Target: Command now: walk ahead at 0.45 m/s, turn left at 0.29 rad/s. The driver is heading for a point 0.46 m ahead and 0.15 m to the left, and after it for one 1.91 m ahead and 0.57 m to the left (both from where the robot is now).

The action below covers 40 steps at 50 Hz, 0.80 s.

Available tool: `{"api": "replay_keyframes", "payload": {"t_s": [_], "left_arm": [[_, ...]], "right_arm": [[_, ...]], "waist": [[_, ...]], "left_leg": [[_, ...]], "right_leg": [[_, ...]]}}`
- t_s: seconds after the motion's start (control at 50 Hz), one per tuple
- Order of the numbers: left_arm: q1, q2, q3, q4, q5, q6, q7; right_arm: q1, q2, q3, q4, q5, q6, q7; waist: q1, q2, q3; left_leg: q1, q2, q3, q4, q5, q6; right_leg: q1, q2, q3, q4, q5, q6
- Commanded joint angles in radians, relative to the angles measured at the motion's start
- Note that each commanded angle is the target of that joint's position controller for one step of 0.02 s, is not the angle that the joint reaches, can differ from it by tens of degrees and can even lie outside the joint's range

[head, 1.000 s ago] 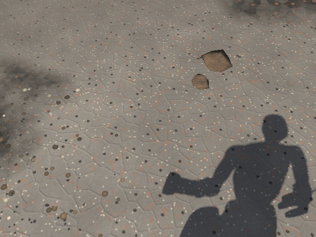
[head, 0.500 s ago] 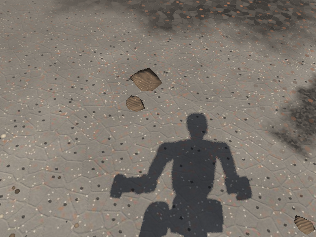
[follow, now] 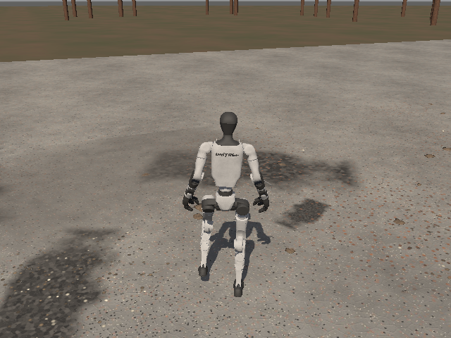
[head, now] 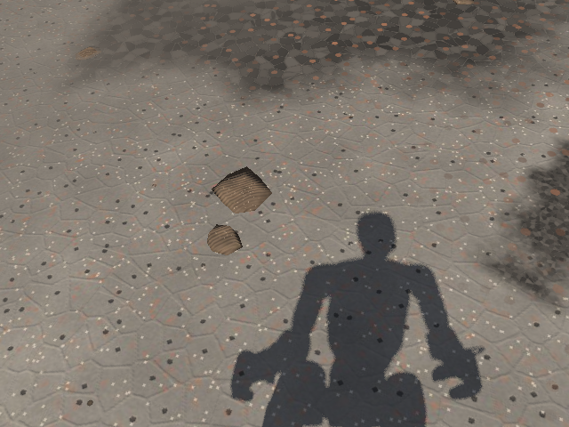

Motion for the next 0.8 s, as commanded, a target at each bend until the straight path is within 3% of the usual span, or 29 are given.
{"api": "replay_keyframes", "payload": {"t_s": [0.02,0.08,0.16,0.22,0.24,0.26,0.28,0.3,0.32,0.34,0.36,0.38,0.4,0.42,0.44,0.5,0.56,0.6,0.64,0.7,0.72,0.74,0.76,0.78,0.8], "left_arm": [[-0.036,0.134,0.04,-0.044,0.004,-0.031,0.011],[-0.03,0.154,0.045,-0.019,-0.004,-0.032,0.02],[0.032,0.183,0.054,0.035,-0.019,-0.018,0.027],[0.025,0.225,0.065,0.044,-0.022,0.007,0.038],[0.023,0.24,0.068,0.042,-0.022,0.017,0.044],[0.015,0.252,0.07,0.039,-0.021,0.026,0.048],[0.0,0.252,0.066,0.03,-0.025,0.024,0.053],[0.086,0.141,0.031,-0.012,0.005,0.006,0.041],[0.098,0.108,0.005,-0.032,-0.002,-0.034,0.022],[-0.047,0.194,0.03,-0.062,-0.043,-0.061,0.007],[-0.102,0.193,0.025,-0.09,-0.056,-0.075,0.005],[-0.112,0.179,0.024,-0.086,-0.035,-0.079,0.011],[-0.096,0.186,0.032,-0.078,-0.014,-0.072,0.017],[-0.073,0.186,0.035,-0.074,-0.007,-0.058,0.016],[-0.062,0.181,0.035,-0.073,0.0,-0.045,0.019],[-0.092,0.147,0.026,-0.085,0.016,-0.022,0.031],[-0.195,0.107,0.01,-0.107,0.013,-0.019,0.03],[-0.26,0.114,0.011,-0.121,-0.002,-0.018,0.021],[-0.284,0.139,0.019,-0.13,-0.009,-0.017,0.013],[-0.215,0.178,0.042,-0.115,-0.001,-0.029,0.008],[-0.174,0.193,0.048,-0.11,0.01,-0.037,0.013],[-0.124,0.244,0.054,-0.118,0.027,-0.036,0.024],[-0.112,0.263,0.058,-0.109,0.043,-0.015,0.024],[-0.146,0.207,0.052,-0.125,0.01,0.0,0.023],[-0.173,0.15,0.036,-0.142,0.007,0.012,0.029]], "right_arm": [[-0.078,-0.037,-0.007,-0.083,-0.004,-0.007,-0.002],[-0.172,-0.008,0.009,-0.116,-0.012,-0.008,0.013],[-0.281,0.005,0.022,-0.173,-0.007,-0.012,0.043],[-0.263,-0.037,0.004,-0.198,-0.007,-0.008,0.056],[-0.206,-0.064,-0.01,-0.192,-0.006,-0.003,0.055],[-0.09,-0.107,-0.032,-0.172,-0.004,0.002,0.049],[0.063,-0.16,-0.061,-0.141,-0.003,0.009,0.032],[0.15,-0.263,-0.085,-0.127,-0.008,0.016,0.012],[0.135,-0.253,-0.074,-0.15,-0.003,0.005,0.011],[0.125,-0.184,-0.055,-0.148,-0.013,-0.002,0.01],[0.07,-0.159,-0.047,-0.147,-0.012,-0.008,0.008],[0.0,-0.137,-0.038,-0.157,-0.011,-0.011,0.007],[-0.051,-0.11,-0.03,-0.171,-0.02,-0.013,0.004],[-0.08,-0.102,-0.026,-0.186,-0.03,-0.013,0.001],[-0.1,-0.106,-0.028,-0.189,-0.03,-0.015,-0.003],[-0.093,-0.141,-0.037,-0.167,-0.032,-0.014,-0.02],[-0.06,-0.151,-0.043,-0.144,-0.013,0.015,-0.04],[-0.023,-0.154,-0.045,-0.13,-0.007,0.036,-0.05],[-0.017,-0.148,-0.045,-0.126,-0.006,0.051,-0.056],[-0.067,-0.121,-0.039,-0.148,-0.01,0.06,-0.064],[-0.071,-0.089,-0.03,-0.16,-0.012,0.057,-0.062],[-0.029,-0.026,-0.009,-0.177,-0.032,0.054,-0.061],[0.16,-0.026,-0.003,-0.173,-0.015,0.053,-0.054],[0.183,-0.135,-0.026,-0.135,-0.011,0.062,-0.053],[0.074,-0.185,-0.044,-0.14,-0.005,0.081,-0.058]], "waist": [[0.006,-0.128,0.075],[0.032,-0.122,0.109],[0.061,-0.098,0.145],[0.015,-0.141,0.071],[-0.022,-0.163,0.02],[-0.087,-0.167,-0.05],[-0.177,-0.129,-0.124],[-0.131,0.109,-0.242],[-0.101,0.136,-0.409],[-0.155,0.043,-0.314],[-0.121,-0.008,-0.168],[-0.067,-0.081,-0.077],[-0.027,-0.068,-0.036],[0.002,-0.036,-0.021],[0.017,-0.022,-0.005],[0.025,-0.022,0.012],[-0.021,0.017,-0.032],[-0.051,0.037,-0.06],[-0.053,0.053,-0.07],[0.001,0.079,-0.079],[0.022,0.056,-0.108],[0.015,-0.11,-0.215],[-0.073,-0.366,-0.315],[-0.06,-0.271,-0.294],[-0.019,-0.186,-0.197]], "left_leg": [[-0.172,0.012,-0.05,-0.101,0.142,-0.019],[-0.085,0.004,0.028,-0.302,0.269,-0.012],[-0.077,-0.008,0.076,-0.445,0.256,0.04],[0.023,-0.079,0.153,-0.462,0.119,0.098],[0.103,-0.115,0.178,-0.453,0.062,0.121],[0.266,-0.148,0.183,-0.464,0.044,0.15],[0.538,-0.152,0.132,-0.528,0.089,0.192],[0.955,0.1,-0.291,-0.519,0.045,0.33],[1.1,0.274,-0.792,-0.705,-0.144,0.473],[1.027,0.241,-0.694,-0.775,-0.178,0.398],[0.866,0.205,-0.558,-0.794,-0.134,0.353],[0.701,0.16,-0.457,-0.806,-0.035,0.323],[0.584,0.121,-0.38,-0.825,0.059,0.309],[0.501,0.097,-0.349,-0.85,0.106,0.308],[0.442,0.087,-0.318,-0.86,0.228,0.314],[0.301,0.038,-0.173,-0.819,0.588,0.294],[0.276,-0.038,-0.113,-0.753,0.56,0.219],[0.316,-0.03,-0.163,-0.72,0.447,0.192],[0.377,-0.005,-0.243,-0.669,0.366,0.181],[0.444,0.0,-0.345,-0.533,0.291,0.141],[0.421,-0.051,-0.321,-0.432,0.221,0.102],[0.303,-0.138,-0.214,-0.174,-0.129,0.05],[0.076,-0.235,-0.144,0.037,-0.572,-0.001],[0.023,-0.139,-0.137,0.16,-0.49,-0.039],[-0.003,-0.108,-0.101,0.209,-0.406,-0.063]], "right_leg": [[0.053,-0.248,0.099,-0.181,0.335,-0.124],[0.005,-0.235,0.002,-0.217,0.348,-0.105],[0.108,-0.279,-0.052,-0.189,0.458,-0.094],[0.211,-0.292,-0.094,-0.023,0.931,-0.066],[0.231,-0.29,-0.102,0.085,1.096,-0.057],[0.193,-0.28,-0.109,0.253,1.155,-0.044],[0.034,-0.243,-0.122,0.487,1.04,-0.013],[-0.388,-0.118,-0.101,0.887,0.281,0.045],[-0.603,0.047,0.122,1.116,-0.323,0.062],[-0.698,-0.016,0.217,1.135,-0.25,0.041],[-0.71,-0.059,0.201,1.051,-0.158,0.023],[-0.671,-0.098,0.188,0.955,-0.106,0.025],[-0.604,-0.125,0.186,0.889,-0.067,0.034],[-0.549,-0.136,0.186,0.866,-0.043,0.046],[-0.525,-0.136,0.171,0.837,-0.036,0.068],[-0.471,-0.101,0.122,0.683,0.038,0.126],[-0.387,-0.036,0.103,0.444,0.241,0.138],[-0.357,0.004,0.115,0.328,0.324,0.139],[-0.355,0.015,0.152,0.255,0.297,0.13],[-0.286,0.002,0.18,0.139,0.279,0.081],[-0.175,-0.051,0.189,0.072,0.411,0.046],[0.051,-0.261,0.364,0.108,0.725,-0.027],[0.256,-0.488,0.697,0.101,0.8,-0.23],[0.193,-0.484,0.743,0.072,0.531,-0.245],[0.111,-0.404,0.586,0.06,0.382,-0.199]]}}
